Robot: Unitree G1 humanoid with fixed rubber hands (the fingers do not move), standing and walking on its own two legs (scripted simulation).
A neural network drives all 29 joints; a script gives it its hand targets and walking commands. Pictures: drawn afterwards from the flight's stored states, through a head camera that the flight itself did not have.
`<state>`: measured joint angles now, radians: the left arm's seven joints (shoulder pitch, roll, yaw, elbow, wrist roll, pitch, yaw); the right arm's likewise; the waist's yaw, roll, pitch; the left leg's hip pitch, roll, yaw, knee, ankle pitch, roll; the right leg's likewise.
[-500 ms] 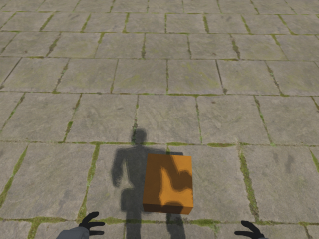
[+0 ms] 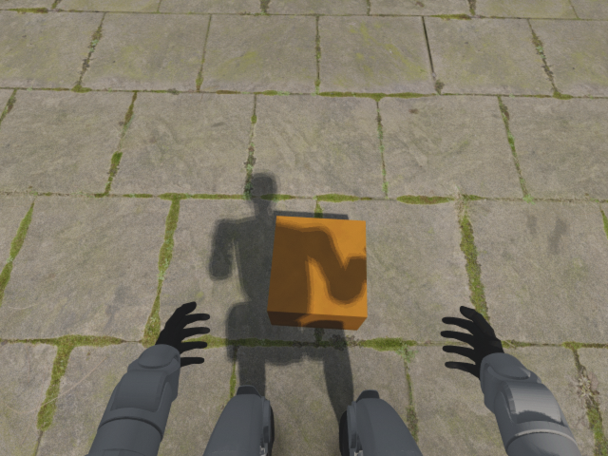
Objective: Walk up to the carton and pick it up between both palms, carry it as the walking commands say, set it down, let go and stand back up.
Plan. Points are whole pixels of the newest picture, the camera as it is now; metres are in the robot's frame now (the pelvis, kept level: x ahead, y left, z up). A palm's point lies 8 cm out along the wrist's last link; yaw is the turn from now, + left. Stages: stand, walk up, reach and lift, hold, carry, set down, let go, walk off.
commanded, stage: reach and lift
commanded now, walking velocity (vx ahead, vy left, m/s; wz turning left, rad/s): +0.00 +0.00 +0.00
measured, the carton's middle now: (317, 274) +0.55 -0.04 -0.61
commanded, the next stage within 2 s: none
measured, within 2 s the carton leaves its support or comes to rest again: neither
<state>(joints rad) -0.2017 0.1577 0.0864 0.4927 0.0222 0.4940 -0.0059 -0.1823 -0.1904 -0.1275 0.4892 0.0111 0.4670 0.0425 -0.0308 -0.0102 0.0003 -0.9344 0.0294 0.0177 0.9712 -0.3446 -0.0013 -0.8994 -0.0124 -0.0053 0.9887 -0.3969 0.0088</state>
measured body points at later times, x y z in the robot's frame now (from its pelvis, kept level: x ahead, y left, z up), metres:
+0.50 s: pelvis -0.01 +0.01 -0.03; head +0.23 +0.01 +0.35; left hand +0.43 +0.19 -0.14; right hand +0.42 -0.26 -0.12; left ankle +0.07 +0.12 -0.67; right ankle +0.04 -0.12 -0.67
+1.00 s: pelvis -0.01 +0.00 -0.05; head +0.31 +0.00 +0.27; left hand +0.54 +0.18 -0.16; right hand +0.52 -0.26 -0.14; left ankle +0.07 +0.12 -0.67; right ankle +0.04 -0.13 -0.67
